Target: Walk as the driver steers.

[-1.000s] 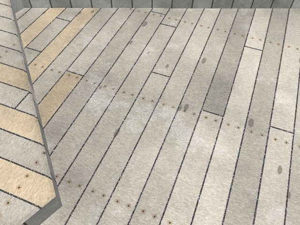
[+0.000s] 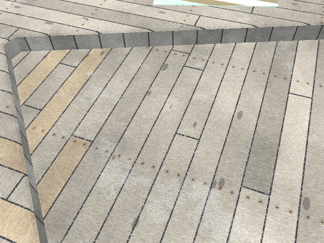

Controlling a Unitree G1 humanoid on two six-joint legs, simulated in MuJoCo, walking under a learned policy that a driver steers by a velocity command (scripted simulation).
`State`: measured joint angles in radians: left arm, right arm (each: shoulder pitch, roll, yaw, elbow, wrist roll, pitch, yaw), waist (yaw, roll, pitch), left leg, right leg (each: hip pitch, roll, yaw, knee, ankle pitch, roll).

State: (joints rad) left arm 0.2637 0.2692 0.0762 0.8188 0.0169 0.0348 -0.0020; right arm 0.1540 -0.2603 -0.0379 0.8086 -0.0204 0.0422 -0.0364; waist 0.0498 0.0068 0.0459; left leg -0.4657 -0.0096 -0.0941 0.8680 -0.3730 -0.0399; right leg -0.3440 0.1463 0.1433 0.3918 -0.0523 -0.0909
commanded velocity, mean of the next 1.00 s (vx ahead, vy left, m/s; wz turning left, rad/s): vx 0.01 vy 0.00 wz -0.56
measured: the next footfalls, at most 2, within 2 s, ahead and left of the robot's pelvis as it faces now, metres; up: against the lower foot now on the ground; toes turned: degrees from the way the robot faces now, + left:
left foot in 0.14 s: +0.06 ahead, +0.13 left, +0.00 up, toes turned -12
right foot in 0.64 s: -0.02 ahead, -0.07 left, +0.00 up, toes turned -25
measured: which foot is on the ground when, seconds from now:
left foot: up 0.00-0.12, down 0.14-0.64, up 0.66-1.00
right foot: down 0.00-0.16, up 0.18-0.62, down 0.64-1.00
